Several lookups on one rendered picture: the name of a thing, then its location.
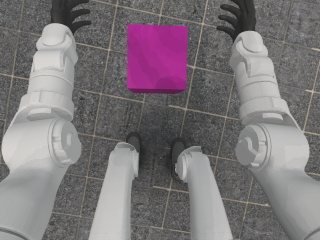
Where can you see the carton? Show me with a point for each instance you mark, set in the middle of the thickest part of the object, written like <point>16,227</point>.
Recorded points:
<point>156,58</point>

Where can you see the right robot upper arm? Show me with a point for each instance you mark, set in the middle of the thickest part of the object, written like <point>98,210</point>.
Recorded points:
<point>276,156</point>

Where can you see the right robot thigh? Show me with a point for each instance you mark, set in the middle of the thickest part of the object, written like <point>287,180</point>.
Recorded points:
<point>208,219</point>

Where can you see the left robot upper arm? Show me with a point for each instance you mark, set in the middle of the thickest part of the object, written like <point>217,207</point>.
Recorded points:
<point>38,154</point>

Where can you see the robot left shin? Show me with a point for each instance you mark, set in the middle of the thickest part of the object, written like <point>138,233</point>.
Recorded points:
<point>121,145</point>

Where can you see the left robot hand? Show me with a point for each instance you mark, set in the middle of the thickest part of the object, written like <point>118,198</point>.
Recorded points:
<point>61,13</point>

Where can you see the robot left forearm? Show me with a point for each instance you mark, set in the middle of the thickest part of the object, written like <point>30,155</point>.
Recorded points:
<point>51,80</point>

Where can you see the right robot hand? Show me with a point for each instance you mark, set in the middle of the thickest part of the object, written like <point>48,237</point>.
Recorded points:
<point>245,15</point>

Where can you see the robot right forearm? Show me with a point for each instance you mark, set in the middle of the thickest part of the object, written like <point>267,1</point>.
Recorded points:
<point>256,83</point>

